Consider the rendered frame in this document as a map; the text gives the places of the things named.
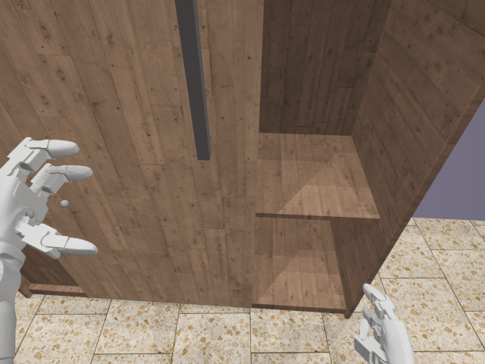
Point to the robot right hand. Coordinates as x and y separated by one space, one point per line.
392 344

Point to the handle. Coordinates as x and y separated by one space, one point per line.
188 23

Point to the wardrobe door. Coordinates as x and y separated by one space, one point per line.
109 76
38 268

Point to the robot left hand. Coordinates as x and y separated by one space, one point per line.
16 198

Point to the left robot forearm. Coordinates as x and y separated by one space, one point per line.
11 261

